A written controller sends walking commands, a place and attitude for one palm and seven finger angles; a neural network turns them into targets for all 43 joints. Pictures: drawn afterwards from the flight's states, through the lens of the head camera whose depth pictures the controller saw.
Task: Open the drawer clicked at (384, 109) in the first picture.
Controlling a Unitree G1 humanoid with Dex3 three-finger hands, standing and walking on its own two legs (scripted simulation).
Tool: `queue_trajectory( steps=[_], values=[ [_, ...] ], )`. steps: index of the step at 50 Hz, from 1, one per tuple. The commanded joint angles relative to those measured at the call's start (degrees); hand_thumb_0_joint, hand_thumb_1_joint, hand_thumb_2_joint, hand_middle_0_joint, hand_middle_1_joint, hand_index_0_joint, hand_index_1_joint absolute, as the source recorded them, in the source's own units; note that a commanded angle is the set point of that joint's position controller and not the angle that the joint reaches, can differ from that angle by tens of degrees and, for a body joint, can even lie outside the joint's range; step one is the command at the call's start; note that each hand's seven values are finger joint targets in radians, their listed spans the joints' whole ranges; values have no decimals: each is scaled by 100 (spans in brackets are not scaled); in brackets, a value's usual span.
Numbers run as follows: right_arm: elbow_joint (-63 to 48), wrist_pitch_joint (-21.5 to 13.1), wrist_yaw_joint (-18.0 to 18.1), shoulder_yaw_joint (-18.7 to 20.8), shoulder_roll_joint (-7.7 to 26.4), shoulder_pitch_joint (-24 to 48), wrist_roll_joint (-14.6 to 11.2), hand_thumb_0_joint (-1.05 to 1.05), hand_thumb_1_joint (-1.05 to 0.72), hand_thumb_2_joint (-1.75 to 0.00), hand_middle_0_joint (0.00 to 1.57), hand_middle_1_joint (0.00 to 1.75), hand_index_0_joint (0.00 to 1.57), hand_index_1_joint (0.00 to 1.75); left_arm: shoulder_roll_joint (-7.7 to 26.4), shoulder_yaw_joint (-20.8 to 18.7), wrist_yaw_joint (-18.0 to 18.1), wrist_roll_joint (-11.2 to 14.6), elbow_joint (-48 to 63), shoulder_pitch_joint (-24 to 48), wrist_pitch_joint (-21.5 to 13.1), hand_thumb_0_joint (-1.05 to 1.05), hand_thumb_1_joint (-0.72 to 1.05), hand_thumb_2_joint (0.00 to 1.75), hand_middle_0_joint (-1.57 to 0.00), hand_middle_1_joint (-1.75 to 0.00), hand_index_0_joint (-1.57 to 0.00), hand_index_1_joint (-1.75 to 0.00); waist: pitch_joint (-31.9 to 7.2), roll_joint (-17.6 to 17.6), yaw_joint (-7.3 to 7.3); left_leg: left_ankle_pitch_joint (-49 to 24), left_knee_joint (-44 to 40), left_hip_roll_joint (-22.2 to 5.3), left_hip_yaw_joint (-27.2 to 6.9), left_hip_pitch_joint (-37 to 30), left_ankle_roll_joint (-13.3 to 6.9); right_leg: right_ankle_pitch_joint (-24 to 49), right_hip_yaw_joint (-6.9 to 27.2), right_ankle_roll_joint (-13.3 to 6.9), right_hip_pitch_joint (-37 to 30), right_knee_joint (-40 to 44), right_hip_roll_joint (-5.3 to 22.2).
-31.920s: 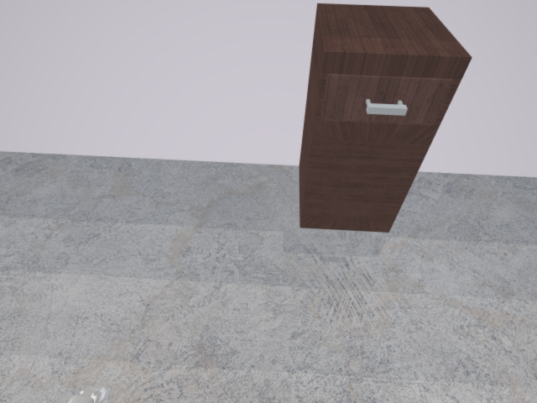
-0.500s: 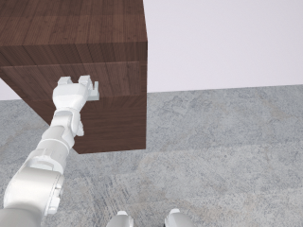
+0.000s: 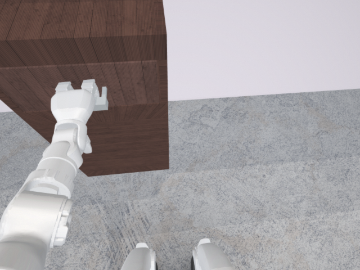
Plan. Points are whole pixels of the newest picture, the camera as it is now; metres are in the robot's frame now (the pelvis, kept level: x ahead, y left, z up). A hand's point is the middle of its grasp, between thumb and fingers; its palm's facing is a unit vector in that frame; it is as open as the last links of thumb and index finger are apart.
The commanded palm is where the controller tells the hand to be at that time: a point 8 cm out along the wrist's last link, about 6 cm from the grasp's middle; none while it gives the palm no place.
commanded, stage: lower the fingers behind the handle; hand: left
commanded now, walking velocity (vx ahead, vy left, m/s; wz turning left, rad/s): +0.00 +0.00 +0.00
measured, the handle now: (82, 98) +0.53 +0.22 +0.00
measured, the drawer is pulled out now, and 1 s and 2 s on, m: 0.00 0.00 0.11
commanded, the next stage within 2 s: close the thumb around the handle in 0.14 s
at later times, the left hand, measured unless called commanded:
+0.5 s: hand (82, 118) +0.48 +0.22 -0.02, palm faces -0.06 -0.01 -1.00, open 11.9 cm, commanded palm +0.47 +0.21 +0.03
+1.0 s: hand (82, 118) +0.48 +0.22 -0.03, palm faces -0.04 -0.01 -1.00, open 5.7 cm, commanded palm +0.47 +0.21 +0.03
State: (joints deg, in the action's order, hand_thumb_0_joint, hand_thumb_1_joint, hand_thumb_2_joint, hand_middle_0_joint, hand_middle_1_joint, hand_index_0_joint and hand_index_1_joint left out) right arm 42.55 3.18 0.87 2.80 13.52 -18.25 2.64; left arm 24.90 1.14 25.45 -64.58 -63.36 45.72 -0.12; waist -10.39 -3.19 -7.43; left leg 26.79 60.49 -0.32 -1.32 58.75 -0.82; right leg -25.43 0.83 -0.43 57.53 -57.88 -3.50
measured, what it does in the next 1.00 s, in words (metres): stands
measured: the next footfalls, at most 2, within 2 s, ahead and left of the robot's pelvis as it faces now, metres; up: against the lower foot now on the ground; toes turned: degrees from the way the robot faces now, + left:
none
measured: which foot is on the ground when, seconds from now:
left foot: down 0.00-1.00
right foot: down 0.00-1.00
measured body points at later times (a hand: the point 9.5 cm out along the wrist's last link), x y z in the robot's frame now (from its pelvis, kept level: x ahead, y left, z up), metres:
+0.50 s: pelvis +0.00 +0.00 +0.00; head +0.13 +0.01 +0.43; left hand +0.48 +0.21 +0.03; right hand +0.03 -0.27 -0.13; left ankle +0.01 +0.11 -0.66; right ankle +0.01 -0.12 -0.66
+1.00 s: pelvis +0.00 +0.01 +0.00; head +0.14 +0.02 +0.43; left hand +0.48 +0.22 +0.03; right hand +0.02 -0.26 -0.13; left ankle +0.01 +0.11 -0.66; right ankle +0.01 -0.12 -0.66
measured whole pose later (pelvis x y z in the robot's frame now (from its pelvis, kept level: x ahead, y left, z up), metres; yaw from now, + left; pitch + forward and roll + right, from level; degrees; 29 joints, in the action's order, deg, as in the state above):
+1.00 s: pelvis +0.00 +0.01 +0.00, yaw +0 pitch +26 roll -3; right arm 42.2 4.1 0.5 2.7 13.6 -17.8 2.6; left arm 25.1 2.2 27.5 -65.3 -63.6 46.4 -1.0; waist -10.3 -3.0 -7.5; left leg 27.4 61.8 0.0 -1.6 60.5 -1.3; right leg -25.9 0.5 0.1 58.8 -58.5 -3.2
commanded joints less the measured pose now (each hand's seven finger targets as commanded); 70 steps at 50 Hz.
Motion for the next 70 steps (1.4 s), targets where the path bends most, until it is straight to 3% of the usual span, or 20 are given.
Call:
queue_trajectory(
  steps=[1, 5, 6, 12, 14, 15, 21, 25, 30, 35, 37, 42, 45, 47, 52, 54, 57, 59, 61, 70],
  values=[
    [-269, -70, 90, 310, 943, -826, -24, 0, -90, -90, 20, 30, 20, 30, 1276, -273, 165, 56, 1048, 1897, -138, 0, -50, 30, -30, -120, -30, -120, -2518, -55, 24, -2173, -489, 88, 103, -1788, -169, 2126, -124, -139, -1406, 659, -29],
    [-307, -92, 78, 327, 920, -835, -33, 0, -90, -90, 20, 30, 20, 30, 1017, -28, 219, 2, 1085, 2084, -230, 0, -50, 30, -30, -120, -30, -120, -2378, -66, -78, -1906, -508, 96, 86, -1725, -170, 1809, -139, -134, -1191, 710, -25],
    [-242, -85, 78, 344, 969, -845, -43, 0, -90, -90, 20, 30, 20, 30, 1321, -288, 250, 0, 1041, 2065, -228, 0, -50, 30, -30, -120, -30, -120, -2366, 11, -46, -1884, -484, 77, 68, -1697, -169, 1777, -129, -149, -1164, 672, -28],
    [-193, -123, 86, 361, 941, -865, 5, 0, -90, -90, 20, 30, 20, 30, 1196, -154, 432, -71, 1173, 2444, -260, 0, -50, 30, -30, -120, -30, -120, -2708, -220, -134, -2087, -381, 90, 14, -1906, -147, 1811, -161, -141, -983, 573, -25],
    [-187, -98, 51, 369, 971, -866, 9, 0, -90, -90, 20, 30, 20, 30, 1316, -306, 440, -40, 1180, 2335, -173, 0, -39, 35, -31, -121, -31, -121, -2851, -320, -39, -2271, -381, 86, 9, -2061, -118, 1908, -181, -174, -1038, 538, -38],
    [-202, -88, 49, 353, 949, -846, 5, 0, -90, -90, 20, 30, 20, 30, 1151, -155, 452, -47, 1027, 2297, -112, 0, -33, 37, -31, -122, -31, -122, -2771, -351, -98, -2212, -383, 87, 32, -2046, -127, 1862, -184, -151, -978, 580, -44],
    [-193, -24, 73, 294, 1011, -865, -31, 0, -90, -90, 20, 30, 20, 30, 1509, -307, 298, 19, 819, 2416, 94, 0, 0, 52, -34, -125, -34, -125, -2573, -72, -130, -2024, -434, 97, 47, -1777, -165, 1902, -158, -129, -1204, 641, -33],
    [-253, -34, 109, 294, 993, -891, -15, 0, -90, -90, 20, 30, 20, 30, 1552, -333, 202, 35, 1071, 2447, -49, 0, 23, 61, -35, -128, -35, -128, -2879, -222, -89, -2280, -417, 94, 46, -1981, -166, 2099, -154, -125, -1294, 603, -27],
    [-269, -36, 96, 312, 951, -874, -21, 0, -90, -90, 20, 30, 20, 30, 1159, -102, 200, 44, 1005, 2299, -155, 0, 51, 73, -37, -131, -37, -131, -2546, -190, -154, -2226, -430, 78, 33, -1943, -155, 1952, -190, -131, -1070, 636, -38],
    [-287, -38, 81, 334, 960, -887, 3, 0, -90, -90, 20, 30, 20, 30, 1286, -244, 275, 12, 1156, 2274, -247, 0, 79, 85, -39, -134, -39, -134, -2809, -257, -74, -2305, -378, 82, 35, -1994, -147, 1995, -183, -146, -1127, 562, -42],
    [-282, -16, 77, 308, 982, -884, -6, 0, -90, -90, 20, 30, 20, 30, 1394, -310, 280, 27, 973, 2137, -189, 0, 90, 90, -40, -135, -40, -135, -2603, -97, -57, -2179, -391, 93, 55, -1765, -158, 1968, -171, -134, -1180, 583, -42],
    [-248, 16, 60, 309, 1011, -906, -11, 0, -90, -90, 20, 30, 20, 30, 1404, -277, 343, -5, 852, 2276, -41, 0, 90, 90, -40, -135, -40, -135, -2528, -129, -112, -2185, -415, 77, 29, -1834, -146, 1857, -218, -137, -1027, 593, -53],
    [-226, 27, 64, 300, 1031, -945, -14, 0, -90, -90, 20, 30, 20, 30, 1576, -343, 366, -27, 939, 2535, 9, 0, 90, 90, -40, -135, -40, -135, -2691, -266, -117, -2260, -425, 69, -2, -1934, -134, 1870, -220, -143, -1015, 562, -41],
    [-245, 38, 56, 327, 1015, -944, -4, 0, -90, -90, 20, 30, 20, 30, 1398, -271, 371, 6, 1053, 2496, 40, 0, 90, 90, -40, -135, -40, -135, -2874, -292, -110, -2414, -431, 55, -7, -2164, -122, 1943, -246, -143, -1061, 577, -52],
    [-253, 43, 55, 288, 1014, -902, -28, 0, -90, -90, 20, 30, 20, 30, 1344, -171, 291, 90, 925, 2560, 66, 0, 90, 90, -40, -135, -40, -135, -2576, -328, -155, -2104, -516, 68, 8, -2034, -135, 1703, -238, -138, -1026, 692, -50],
    [-289, 73, 55, 277, 1042, -867, -26, 0, -90, -90, 20, 30, 20, 30, 1547, -400, 242, 146, 892, 2182, 51, 0, 90, 90, -40, -135, -40, -135, -2741, -232, 0, -2185, -548, 75, 0, -2078, -128, 1792, -230, -163, -1211, 651, -62],
    [-366, 54, 39, 309, 966, -820, -35, 0, -90, -90, 20, 30, 20, 30, 1030, -109, 213, 174, 1098, 1819, -29, 0, 90, 90, -40, -135, -40, -135, -2733, -368, 42, -2375, -596, 41, 33, -2323, -106, 1858, -282, -163, -1183, 696, -72],
    [-380, 81, 33, 310, 987, -798, -36, 0, -90, -90, 20, 30, 20, 30, 1166, -272, 191, 187, 1125, 1539, -65, 0, 90, 90, -40, -135, -40, -135, -2781, -291, 160, -2476, -619, 31, -1, -2322, -86, 1912, -280, -189, -1273, 639, -82],
    [-430, 68, 24, 340, 940, -767, -48, 0, -90, -90, 20, 30, 20, 30, 851, -123, 212, 198, 1266, 1220, -106, 0, 90, 90, -40, -135, -40, -135, -2696, -225, 181, -2541, -643, 15, 32, -2397, -93, 1978, -295, -179, -1298, 689, -86],
    [-476, 122, 21, 374, 904, -592, -56, 0, -90, -90, 20, 30, 20, 30, 790, -218, 386, 117, 1659, 385, -111, 0, 90, 90, -40, -135, -40, -135, -2460, 88, 344, -2820, -751, 21, 93, -2365, -105, 2373, -238, -181, -1637, 745, -73]
  ],
)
